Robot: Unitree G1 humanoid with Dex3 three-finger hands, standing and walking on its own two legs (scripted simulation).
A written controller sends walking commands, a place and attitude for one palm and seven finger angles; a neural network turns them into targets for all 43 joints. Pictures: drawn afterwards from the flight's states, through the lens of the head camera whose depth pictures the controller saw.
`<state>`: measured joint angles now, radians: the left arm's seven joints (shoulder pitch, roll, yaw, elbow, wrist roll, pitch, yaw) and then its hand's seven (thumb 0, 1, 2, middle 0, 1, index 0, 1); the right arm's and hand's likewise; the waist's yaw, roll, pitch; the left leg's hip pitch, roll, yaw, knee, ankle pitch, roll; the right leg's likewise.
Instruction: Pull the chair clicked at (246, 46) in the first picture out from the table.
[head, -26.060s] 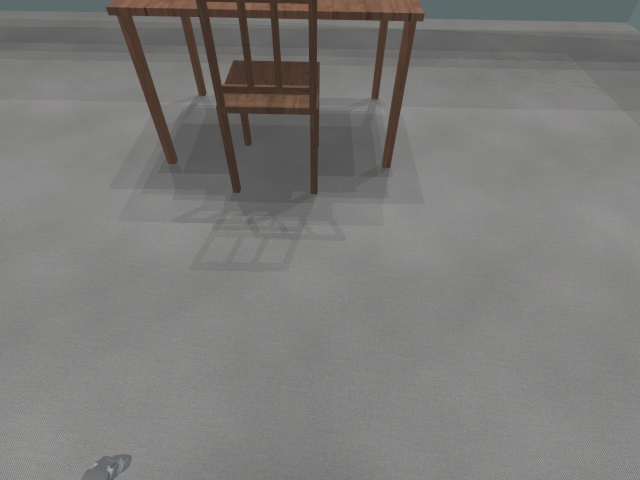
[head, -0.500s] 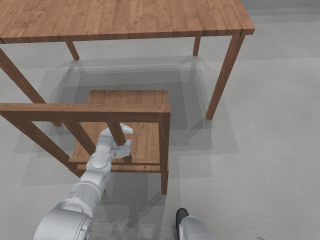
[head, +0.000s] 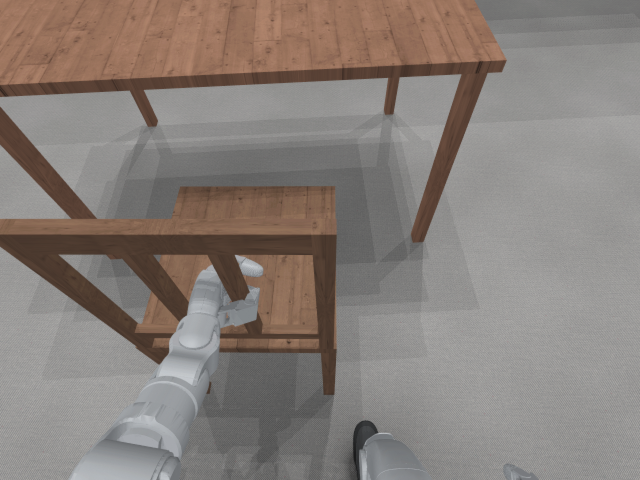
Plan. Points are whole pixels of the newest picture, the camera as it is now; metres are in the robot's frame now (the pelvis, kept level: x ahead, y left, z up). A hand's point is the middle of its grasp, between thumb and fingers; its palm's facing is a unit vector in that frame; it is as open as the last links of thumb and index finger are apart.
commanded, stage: stop walking, hand still on the chair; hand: left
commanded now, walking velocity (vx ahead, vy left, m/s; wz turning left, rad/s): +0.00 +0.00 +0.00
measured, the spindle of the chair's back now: (170, 296) +0.38 +0.23 -0.08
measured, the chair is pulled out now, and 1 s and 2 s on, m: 0.29 0.30 0.30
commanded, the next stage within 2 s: open the thumb and straighten the fingers in 0.78 s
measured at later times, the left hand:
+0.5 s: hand (247, 310) +0.34 +0.10 -0.05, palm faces -0.13 -0.98 -0.16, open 5.6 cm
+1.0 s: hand (243, 312) +0.34 +0.11 -0.05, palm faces -0.11 -0.99 -0.12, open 5.8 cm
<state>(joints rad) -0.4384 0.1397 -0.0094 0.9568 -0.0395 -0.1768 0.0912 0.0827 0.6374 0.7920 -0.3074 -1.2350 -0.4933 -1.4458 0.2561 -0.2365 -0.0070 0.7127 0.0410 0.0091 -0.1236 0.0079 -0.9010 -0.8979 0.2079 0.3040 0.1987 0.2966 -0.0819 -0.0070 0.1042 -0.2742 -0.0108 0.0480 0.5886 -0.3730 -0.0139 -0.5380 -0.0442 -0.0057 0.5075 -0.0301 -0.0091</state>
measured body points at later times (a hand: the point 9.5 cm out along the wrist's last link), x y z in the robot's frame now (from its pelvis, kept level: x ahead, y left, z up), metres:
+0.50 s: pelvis +0.06 +0.02 +0.01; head +0.09 +0.01 +0.46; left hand +0.34 +0.15 -0.04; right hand +0.19 -0.23 -0.11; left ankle -0.04 +0.13 -0.72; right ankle +0.14 -0.11 -0.72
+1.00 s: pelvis +0.05 +0.02 +0.00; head +0.09 +0.02 +0.45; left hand +0.34 +0.16 -0.04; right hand +0.15 -0.23 -0.11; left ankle -0.04 +0.13 -0.72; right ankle +0.14 -0.11 -0.72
